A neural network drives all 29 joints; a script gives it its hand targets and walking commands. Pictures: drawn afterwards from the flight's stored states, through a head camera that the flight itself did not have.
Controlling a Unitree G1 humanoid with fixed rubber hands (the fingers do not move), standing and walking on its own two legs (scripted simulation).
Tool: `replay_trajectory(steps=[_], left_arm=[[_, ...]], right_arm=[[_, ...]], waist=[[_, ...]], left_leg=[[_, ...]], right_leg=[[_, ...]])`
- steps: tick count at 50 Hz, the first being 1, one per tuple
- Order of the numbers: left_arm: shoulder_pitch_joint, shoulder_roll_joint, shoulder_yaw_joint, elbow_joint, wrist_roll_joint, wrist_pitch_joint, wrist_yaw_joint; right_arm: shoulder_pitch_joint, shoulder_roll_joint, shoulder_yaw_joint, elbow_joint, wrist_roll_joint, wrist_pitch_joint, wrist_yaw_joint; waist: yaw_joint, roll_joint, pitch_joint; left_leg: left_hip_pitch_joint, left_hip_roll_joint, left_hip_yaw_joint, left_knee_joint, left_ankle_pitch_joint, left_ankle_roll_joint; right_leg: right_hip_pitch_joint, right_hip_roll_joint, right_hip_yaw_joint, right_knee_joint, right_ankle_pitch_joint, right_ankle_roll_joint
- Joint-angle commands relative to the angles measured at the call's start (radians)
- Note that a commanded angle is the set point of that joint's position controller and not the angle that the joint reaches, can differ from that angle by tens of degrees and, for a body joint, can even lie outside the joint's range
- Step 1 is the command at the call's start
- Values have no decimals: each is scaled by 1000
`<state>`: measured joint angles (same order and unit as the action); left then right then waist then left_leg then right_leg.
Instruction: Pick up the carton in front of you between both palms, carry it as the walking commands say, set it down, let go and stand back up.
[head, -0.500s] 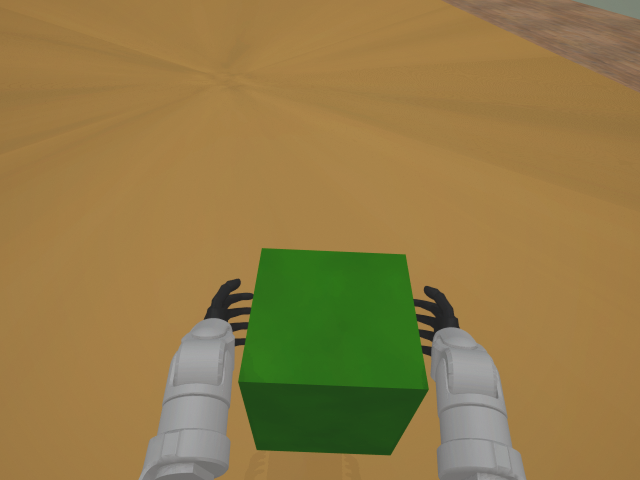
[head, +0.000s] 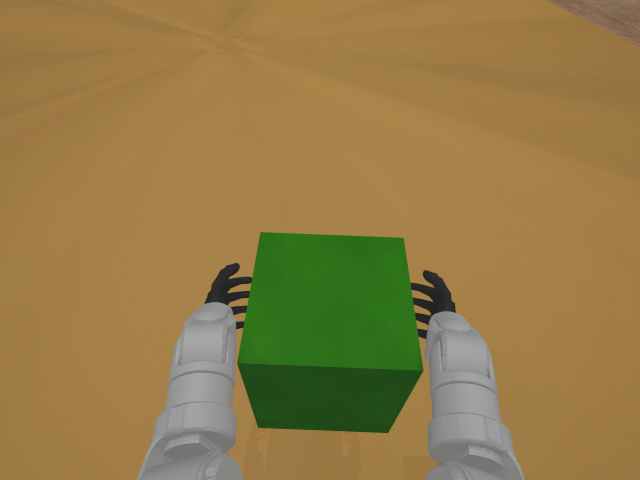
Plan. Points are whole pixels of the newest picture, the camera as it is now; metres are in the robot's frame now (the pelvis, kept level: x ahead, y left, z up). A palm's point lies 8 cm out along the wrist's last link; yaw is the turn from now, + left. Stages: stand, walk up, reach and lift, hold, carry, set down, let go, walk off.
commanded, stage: set down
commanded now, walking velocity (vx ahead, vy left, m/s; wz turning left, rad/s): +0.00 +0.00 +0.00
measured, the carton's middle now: (327, 337) +0.34 +0.00 -0.05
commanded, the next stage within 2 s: none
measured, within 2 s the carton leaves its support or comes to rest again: neither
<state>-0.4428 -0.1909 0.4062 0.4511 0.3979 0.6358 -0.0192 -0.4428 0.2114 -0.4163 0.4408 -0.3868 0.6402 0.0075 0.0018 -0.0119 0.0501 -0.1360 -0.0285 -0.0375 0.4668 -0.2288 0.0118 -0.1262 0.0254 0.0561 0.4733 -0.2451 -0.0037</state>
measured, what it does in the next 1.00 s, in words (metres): lowers itself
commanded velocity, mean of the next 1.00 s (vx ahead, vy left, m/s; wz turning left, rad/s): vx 0.00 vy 0.00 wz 0.00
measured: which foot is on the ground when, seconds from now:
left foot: down 0.00-1.00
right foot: down 0.00-1.00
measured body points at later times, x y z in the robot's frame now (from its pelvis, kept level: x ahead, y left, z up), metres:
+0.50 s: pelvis -0.04 +0.00 -0.09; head +0.20 +0.02 +0.29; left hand +0.39 +0.16 -0.17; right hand +0.38 -0.14 -0.17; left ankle +0.02 +0.12 -0.74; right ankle +0.01 -0.12 -0.74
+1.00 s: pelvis -0.06 +0.01 -0.22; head +0.23 +0.03 +0.12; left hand +0.44 +0.17 -0.32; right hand +0.43 -0.13 -0.32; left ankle +0.02 +0.12 -0.74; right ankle +0.01 -0.12 -0.74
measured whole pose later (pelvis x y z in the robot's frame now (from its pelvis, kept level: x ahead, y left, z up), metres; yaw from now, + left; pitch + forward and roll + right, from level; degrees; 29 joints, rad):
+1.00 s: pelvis -0.06 +0.01 -0.22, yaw -1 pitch +45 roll -2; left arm -1.04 0.03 0.42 0.66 0.24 0.31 0.02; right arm -0.97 0.09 -0.52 0.56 -0.22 0.30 -0.09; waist 0.00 -0.02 -0.11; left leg -1.87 -0.09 -0.07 1.56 -0.48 -0.01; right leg -1.85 0.10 0.06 1.55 -0.50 0.05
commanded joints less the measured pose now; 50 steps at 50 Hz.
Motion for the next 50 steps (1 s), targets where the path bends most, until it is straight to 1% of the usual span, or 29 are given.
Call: replay_trajectory(steps=[1,3,5,6,8,10,13,15,17,19,21,24,27,30,33,36,44,50], left_arm=[[-583,-774,-333,125,-146,-95,-223],[-571,-711,-257,161,-91,-146,-210],[-543,-645,-208,181,-52,-206,-199],[-535,-622,-201,186,-44,-239,-197],[-536,-616,-219,191,-48,-308,-196],[-556,-647,-270,197,-70,-376,-200],[-619,-705,-383,197,-124,-460,-204],[-667,-741,-467,167,-164,-496,-207],[-722,-755,-546,118,-209,-513,-204],[-752,-765,-599,82,-242,-509,-198],[-764,-774,-619,73,-255,-489,-198],[-777,-797,-597,112,-240,-441,-216],[-811,-813,-538,175,-216,-386,-241],[-859,-812,-487,222,-199,-349,-257],[-909,-806,-461,246,-196,-339,-258],[-960,-795,-459,255,-207,-346,-249],[-1097,-757,-508,246,-273,-352,-216],[-1177,-727,-512,266,-304,-342,-200]], right_arm=[[-562,824,340,125,148,-86,190],[-556,763,270,144,94,-136,168],[-527,702,219,156,53,-197,151],[-520,684,210,157,44,-231,146],[-525,682,227,153,48,-304,138],[-551,714,282,150,75,-377,137],[-613,764,402,139,133,-465,135],[-660,799,492,108,173,-505,133],[-715,815,568,52,213,-524,130],[-755,817,624,16,246,-521,128],[-773,820,643,9,259,-503,132],[-799,832,612,41,249,-454,155],[-836,845,549,101,225,-396,187],[-886,845,492,151,208,-357,210],[-939,839,459,179,205,-347,216],[-991,828,450,188,216,-354,210],[-1126,797,482,169,276,-363,172],[-1218,769,484,170,306,-355,146]], waist=[[3,-1,-131],[6,0,-134],[9,-2,-163],[9,-2,-188],[11,0,-263],[9,6,-359],[0,11,-550],[3,14,-721],[9,22,-922],[13,30,-1067],[14,33,-1120],[9,30,-1062],[6,26,-961],[5,27,-924],[5,32,-949],[5,38,-1005],[7,47,-1191],[10,49,-1235]], left_leg=[[-45,-51,-27,-16,31,21],[-107,-57,-21,22,61,23],[-169,-65,-18,61,111,21],[-194,-70,-16,81,136,19],[-241,-80,-13,128,187,14],[-283,-90,-11,184,242,8],[-338,-98,-13,284,321,-2],[-364,-98,-15,353,388,-7],[-376,-98,-13,423,460,-12],[-382,-97,-11,480,507,-16],[-423,-98,-8,520,479,-21],[-570,-105,5,557,322,-26],[-710,-111,14,584,161,-22],[-797,-113,19,622,87,-18],[-857,-116,23,678,88,-19],[-904,-119,28,741,108,-22],[-1000,-130,48,905,124,-38],[-1078,-132,59,1001,106,-42]], right_leg=[[-100,47,24,-40,45,-3],[-148,53,19,-2,80,-1],[-194,62,13,43,133,5],[-215,67,11,64,158,9],[-255,77,7,112,206,17],[-295,87,4,167,256,24],[-365,98,-3,266,325,29],[-402,102,-6,337,387,32],[-432,106,-10,412,444,39],[-497,113,-19,469,453,48],[-579,120,-29,507,404,52],[-707,126,-40,549,271,51],[-836,131,-55,584,121,45],[-943,137,-68,626,47,40],[-1027,141,-78,682,39,39],[-1099,146,-86,745,49,42],[-1210,160,-106,910,56,54],[-1282,164,-118,1010,40,59]])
